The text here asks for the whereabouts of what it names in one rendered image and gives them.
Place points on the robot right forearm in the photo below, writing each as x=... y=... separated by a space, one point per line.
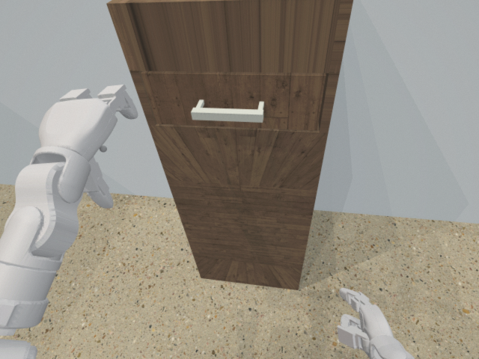
x=386 y=347

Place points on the handle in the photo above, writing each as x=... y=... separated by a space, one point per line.
x=227 y=114

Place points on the robot right hand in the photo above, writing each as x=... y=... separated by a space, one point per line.
x=357 y=333

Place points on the cabinet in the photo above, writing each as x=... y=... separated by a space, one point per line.
x=245 y=196

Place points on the robot left upper arm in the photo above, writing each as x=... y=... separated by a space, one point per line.
x=17 y=349

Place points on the robot left forearm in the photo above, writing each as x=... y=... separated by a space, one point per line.
x=41 y=227

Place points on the drawer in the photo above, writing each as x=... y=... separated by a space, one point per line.
x=291 y=100

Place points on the robot left hand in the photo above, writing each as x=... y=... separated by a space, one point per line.
x=82 y=124

